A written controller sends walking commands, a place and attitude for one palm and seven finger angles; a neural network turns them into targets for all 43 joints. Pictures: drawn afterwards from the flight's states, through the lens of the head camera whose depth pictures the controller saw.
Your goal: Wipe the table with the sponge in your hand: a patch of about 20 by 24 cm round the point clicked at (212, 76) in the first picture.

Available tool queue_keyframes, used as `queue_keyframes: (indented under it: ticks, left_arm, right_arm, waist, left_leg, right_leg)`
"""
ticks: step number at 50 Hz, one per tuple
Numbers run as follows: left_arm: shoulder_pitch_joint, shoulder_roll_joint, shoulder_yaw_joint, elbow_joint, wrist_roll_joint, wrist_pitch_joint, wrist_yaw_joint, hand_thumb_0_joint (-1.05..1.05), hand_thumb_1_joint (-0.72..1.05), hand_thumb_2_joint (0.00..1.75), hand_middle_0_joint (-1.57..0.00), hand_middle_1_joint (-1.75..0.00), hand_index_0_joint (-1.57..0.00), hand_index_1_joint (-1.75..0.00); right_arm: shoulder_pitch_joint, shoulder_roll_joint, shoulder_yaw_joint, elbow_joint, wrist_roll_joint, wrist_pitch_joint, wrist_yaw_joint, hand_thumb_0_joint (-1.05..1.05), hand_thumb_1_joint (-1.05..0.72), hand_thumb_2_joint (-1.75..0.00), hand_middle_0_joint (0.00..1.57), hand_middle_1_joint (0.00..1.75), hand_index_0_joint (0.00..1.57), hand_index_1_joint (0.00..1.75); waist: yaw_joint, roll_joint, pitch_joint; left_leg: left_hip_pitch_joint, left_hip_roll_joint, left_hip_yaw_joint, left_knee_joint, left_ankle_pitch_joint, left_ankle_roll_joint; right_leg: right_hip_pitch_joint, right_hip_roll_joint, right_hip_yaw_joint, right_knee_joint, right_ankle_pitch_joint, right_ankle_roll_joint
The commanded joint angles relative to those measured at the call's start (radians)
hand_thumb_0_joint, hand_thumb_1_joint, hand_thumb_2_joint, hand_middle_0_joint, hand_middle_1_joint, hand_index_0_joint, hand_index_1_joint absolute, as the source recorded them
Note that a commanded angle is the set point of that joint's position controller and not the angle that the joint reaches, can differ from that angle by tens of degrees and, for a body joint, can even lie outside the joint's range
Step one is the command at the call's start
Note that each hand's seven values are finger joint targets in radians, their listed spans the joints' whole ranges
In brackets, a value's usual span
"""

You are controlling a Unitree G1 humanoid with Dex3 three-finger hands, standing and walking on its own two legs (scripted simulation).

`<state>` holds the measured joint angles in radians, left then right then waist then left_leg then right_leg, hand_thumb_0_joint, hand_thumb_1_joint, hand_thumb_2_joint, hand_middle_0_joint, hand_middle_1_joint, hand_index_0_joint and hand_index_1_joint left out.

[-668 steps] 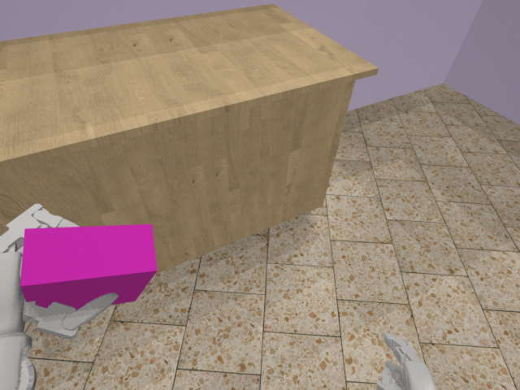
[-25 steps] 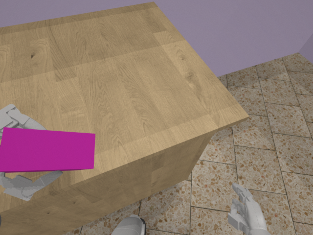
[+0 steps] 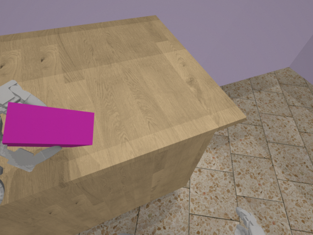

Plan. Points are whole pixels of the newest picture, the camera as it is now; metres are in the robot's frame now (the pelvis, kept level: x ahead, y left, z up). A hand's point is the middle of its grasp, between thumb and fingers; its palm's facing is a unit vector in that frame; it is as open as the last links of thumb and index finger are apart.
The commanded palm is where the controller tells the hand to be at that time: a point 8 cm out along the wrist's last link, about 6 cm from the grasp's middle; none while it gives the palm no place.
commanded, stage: come to a stop and stand still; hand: left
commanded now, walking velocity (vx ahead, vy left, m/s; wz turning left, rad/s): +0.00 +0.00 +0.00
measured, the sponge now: (59, 130) +0.26 +0.22 +0.17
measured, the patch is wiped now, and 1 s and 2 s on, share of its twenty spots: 0.00 0.00 0.00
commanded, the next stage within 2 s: look again from close up in 0.60 s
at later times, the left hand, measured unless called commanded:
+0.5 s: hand (20, 141) +0.23 +0.28 +0.17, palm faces +0.39 -0.84 -0.39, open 10.0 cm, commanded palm +0.17 +0.30 +0.19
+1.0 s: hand (33, 152) +0.21 +0.25 +0.17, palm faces +0.37 -0.85 -0.38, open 10.0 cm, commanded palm +0.16 +0.28 +0.19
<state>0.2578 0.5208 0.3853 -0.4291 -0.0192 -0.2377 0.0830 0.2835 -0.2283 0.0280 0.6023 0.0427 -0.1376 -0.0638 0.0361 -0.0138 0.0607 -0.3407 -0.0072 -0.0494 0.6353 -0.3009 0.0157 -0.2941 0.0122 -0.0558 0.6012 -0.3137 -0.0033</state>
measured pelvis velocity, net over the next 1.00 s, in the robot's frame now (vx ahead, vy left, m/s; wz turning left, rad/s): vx -0.01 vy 0.00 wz -0.03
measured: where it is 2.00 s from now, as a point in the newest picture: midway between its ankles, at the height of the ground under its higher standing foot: outside the picture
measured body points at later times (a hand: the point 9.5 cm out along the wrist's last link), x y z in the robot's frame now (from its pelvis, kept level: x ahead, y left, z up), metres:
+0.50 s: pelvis +0.00 +0.03 +0.01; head +0.05 +0.05 +0.46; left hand +0.20 +0.32 +0.19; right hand +0.19 -0.19 -0.06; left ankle +0.02 +0.11 -0.72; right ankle +0.00 -0.12 -0.72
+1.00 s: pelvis -0.01 +0.00 +0.02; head +0.01 +0.02 +0.47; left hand +0.19 +0.29 +0.19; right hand +0.16 -0.23 -0.06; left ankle +0.02 +0.11 -0.72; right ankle +0.00 -0.12 -0.72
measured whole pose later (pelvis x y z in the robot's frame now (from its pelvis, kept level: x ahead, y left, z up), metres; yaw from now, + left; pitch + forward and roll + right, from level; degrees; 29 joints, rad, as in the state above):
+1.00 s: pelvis -0.01 +0.00 +0.02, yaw -2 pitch -1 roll -2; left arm 0.45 0.34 0.34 -0.47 -0.04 -0.17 0.13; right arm 0.19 -0.23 0.02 0.59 0.00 -0.10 -0.04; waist 0.01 0.00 0.08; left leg -0.24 0.00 -0.02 0.47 -0.21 0.02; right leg -0.18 0.02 -0.02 0.38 -0.18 0.00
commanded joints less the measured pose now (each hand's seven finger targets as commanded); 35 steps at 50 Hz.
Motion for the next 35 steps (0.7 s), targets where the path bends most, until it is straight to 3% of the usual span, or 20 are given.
queue_keyframes:
  ticks: [1,2,4,6,11,12,13,17,19,22,23,26,27,28,31,32,33,35]
  left_arm:
    - [-0.082,0.153,0.165,-0.138,-0.041,-0.119,0.024,0.0,0.1,1.3,-1.2,-1.6,-1.2,-1.6]
    - [-0.013,0.084,0.115,-0.143,-0.043,-0.126,0.018,0.0,0.1,1.3,-1.2,-1.6,-1.2,-1.6]
    - [0.122,0.01,0.059,-0.236,-0.041,-0.119,0.014,0.0,0.1,1.3,-1.2,-1.6,-1.2,-1.6]
    - [0.165,0.009,0.074,-0.251,-0.027,-0.102,0.024,0.0,0.1,1.3,-1.2,-1.6,-1.2,-1.6]
    - [0.128,0.05,0.151,-0.242,-0.019,-0.08,0.048,0.0,0.1,1.3,-1.2,-1.6,-1.2,-1.6]
    - [0.092,0.103,0.189,-0.27,-0.015,-0.079,0.057,0.0,0.1,1.3,-1.2,-1.6,-1.2,-1.6]
    - [0.095,0.07,0.17,-0.268,-0.016,-0.074,0.055,0.0,0.1,1.3,-1.2,-1.6,-1.2,-1.6]
    - [0.085,0.058,0.135,-0.35,-0.018,-0.048,0.063,0.0,0.1,1.3,-1.2,-1.6,-1.2,-1.6]
    - [0.082,0.015,0.098,-0.366,-0.017,-0.037,0.066,0.0,0.1,1.3,-1.2,-1.6,-1.2,-1.6]
    - [0.112,-0.006,0.085,-0.325,-0.009,-0.019,0.07,0.0,0.1,1.3,-1.2,-1.6,-1.2,-1.6]
    - [0.104,-0.041,0.062,-0.319,-0.01,-0.016,0.069,0.0,0.1,1.3,-1.2,-1.6,-1.2,-1.6]
    - [0.086,-0.042,0.06,-0.269,-0.01,-0.006,0.068,0.0,0.1,1.3,-1.2,-1.6,-1.2,-1.6]
    - [0.101,-0.021,0.081,-0.249,-0.007,-0.001,0.07,0.0,0.1,1.3,-1.2,-1.6,-1.2,-1.6]
    - [0.095,-0.057,0.054,-0.239,-0.01,0.0,0.067,0.0,0.1,1.3,-1.2,-1.6,-1.2,-1.6]
    - [0.057,-0.035,0.063,-0.26,-0.012,-0.001,0.069,0.0,0.1,1.3,-1.2,-1.6,-1.2,-1.6]
    - [0.063,-0.006,0.084,-0.277,-0.009,0.0,0.072,0.0,0.1,1.3,-1.2,-1.6,-1.2,-1.6]
    - [0.066,-0.038,0.059,-0.287,-0.013,-0.002,0.07,0.0,0.1,1.3,-1.2,-1.6,-1.2,-1.6]
    - [0.062,-0.019,0.069,-0.314,-0.016,-0.002,0.073,0.0,0.1,1.3,-1.2,-1.6,-1.2,-1.6]
  right_arm:
    - [-0.065,-0.133,-0.054,-0.183,-0.046,-0.097,0.035,0.0,-0.9,-0.9,0.2,0.3,0.2,0.3]
    - [-0.074,-0.125,-0.053,-0.175,-0.043,-0.102,0.049,0.0,-0.9,-0.9,0.2,0.3,0.2,0.3]
    - [-0.086,-0.136,-0.066,-0.192,-0.039,-0.108,0.068,0.0,-0.9,-0.9,0.2,0.3,0.2,0.3]
    - [-0.11,-0.141,-0.077,-0.186,-0.04,-0.111,0.068,0.0,-0.9,-0.9,0.2,0.3,0.2,0.3]
    - [-0.146,-0.13,-0.071,-0.185,-0.051,-0.071,0.035,0.0,-0.9,-0.9,0.2,0.3,0.2,0.3]
    - [-0.16,-0.128,-0.067,-0.181,-0.055,-0.06,0.028,0.0,-0.9,-0.9,0.2,0.3,0.2,0.3]
    - [-0.155,-0.118,-0.067,-0.187,-0.056,-0.052,0.023,0.0,-0.9,-0.9,0.2,0.3,0.2,0.3]
    - [-0.177,-0.114,-0.06,-0.195,-0.049,-0.053,0.022,0.0,-0.9,-0.9,0.2,0.3,0.2,0.3]
    - [-0.174,-0.115,-0.06,-0.192,-0.05,-0.054,0.025,0.0,-0.9,-0.9,0.2,0.3,0.2,0.3]
    - [-0.183,-0.115,-0.062,-0.178,-0.048,-0.053,0.029,0.0,-0.9,-0.9,0.2,0.3,0.2,0.3]
    - [-0.171,-0.106,-0.06,-0.175,-0.048,-0.047,0.031,0.0,-0.9,-0.9,0.2,0.3,0.2,0.3]
    - [-0.186,-0.108,-0.06,-0.176,-0.049,-0.035,0.032,0.0,-0.9,-0.9,0.2,0.3,0.2,0.3]
    - [-0.192,-0.108,-0.059,-0.17,-0.048,-0.032,0.029,0.0,-0.9,-0.9,0.2,0.3,0.2,0.3]
    - [-0.185,-0.095,-0.053,-0.174,-0.048,-0.024,0.029,0.0,-0.9,-0.9,0.2,0.3,0.2,0.3]
    - [-0.2,-0.096,-0.052,-0.184,-0.048,-0.021,0.026,0.0,-0.9,-0.9,0.2,0.3,0.2,0.3]
    - [-0.204,-0.1,-0.053,-0.182,-0.047,-0.023,0.024,0.0,-0.9,-0.9,0.2,0.3,0.2,0.3]
    - [-0.2,-0.089,-0.048,-0.187,-0.047,-0.021,0.024,0.0,-0.9,-0.9,0.2,0.3,0.2,0.3]
    - [-0.206,-0.096,-0.049,-0.191,-0.047,-0.024,0.023,0.0,-0.9,-0.9,0.2,0.3,0.2,0.3]
  waist:
    - [-0.003,0.1,-0.192]
    - [-0.002,0.13,-0.202]
    - [0.003,0.093,-0.204]
    - [0.0,0.063,-0.194]
    - [-0.014,0.11,-0.16]
    - [-0.013,0.134,-0.182]
    - [-0.014,0.144,-0.188]
    - [-0.009,0.18,-0.233]
    - [-0.012,0.154,-0.229]
    - [-0.015,0.135,-0.217]
    - [-0.017,0.108,-0.22]
    - [-0.019,0.075,-0.164]
    - [-0.019,0.088,-0.158]
    - [-0.019,0.076,-0.156]
    - [-0.018,0.073,-0.14]
    - [-0.018,0.092,-0.16]
    - [-0.017,0.094,-0.168]
    - [-0.016,0.105,-0.167]
  left_leg:
    - [0.093,0.033,-0.022,-0.165,0.156,-0.016]
    - [0.109,0.039,-0.012,-0.187,0.183,-0.016]
    - [0.122,0.058,-0.001,-0.204,0.309,-0.011]
    - [0.131,0.073,0.006,-0.23,0.327,-0.011]
    - [0.113,0.09,-0.013,-0.284,0.281,-0.022]
    - [0.128,0.093,-0.013,-0.282,0.277,-0.02]
    - [0.135,0.094,-0.015,-0.274,0.302,-0.019]
    - [0.199,0.089,-0.002,-0.242,0.393,-0.022]
    - [0.206,0.092,-0.008,-0.235,0.425,-0.029]
    - [0.205,0.091,-0.004,-0.238,0.384,-0.023]
    - [0.203,0.093,-0.008,-0.239,0.379,-0.028]
    - [0.15,0.085,-0.01,-0.268,0.233,-0.024]
    - [0.15,0.084,-0.008,-0.277,0.188,-0.017]
    - [0.137,0.085,-0.011,-0.285,0.163,-0.019]
    - [0.103,0.072,-0.009,-0.295,0.069,-0.009]
    - [0.126,0.073,-0.006,-0.292,0.084,-0.006]
    - [0.124,0.073,-0.008,-0.293,0.098,-0.008]
    - [0.109,0.066,-0.008,-0.289,0.119,-0.008]
  right_leg:
    - [0.058,-0.093,0.153,-0.189,0.146,-0.048]
    - [0.084,-0.08,0.136,-0.169,0.184,-0.046]
    - [0.13,-0.076,0.099,-0.164,0.29,-0.034]
    - [0.132,-0.07,0.079,-0.177,0.298,-0.022]
    - [0.14,-0.049,0.046,-0.165,0.236,-0.011]
    - [0.144,-0.044,0.044,-0.153,0.228,-0.011]
    - [0.151,-0.047,0.039,-0.154,0.242,-0.012]
    - [0.167,-0.045,0.04,-0.152,0.292,-0.01]
    - [0.168,-0.042,0.034,-0.158,0.299,-0.008]
    - [0.159,-0.041,0.042,-0.168,0.305,-0.006]
    - [0.165,-0.041,0.037,-0.171,0.299,-0.006]
    - [0.153,-0.041,0.053,-0.197,0.255,-0.005]
    - [0.145,-0.04,0.062,-0.203,0.244,-0.006]
    - [0.159,-0.043,0.055,-0.207,0.233,-0.007]
    - [0.166,-0.044,0.068,-0.231,0.19,-0.008]
    - [0.167,-0.041,0.072,-0.228,0.205,-0.01]
    - [0.18,-0.044,0.061,-0.222,0.212,-0.011]
    - [0.197,-0.043,0.063,-0.224,0.23,-0.011]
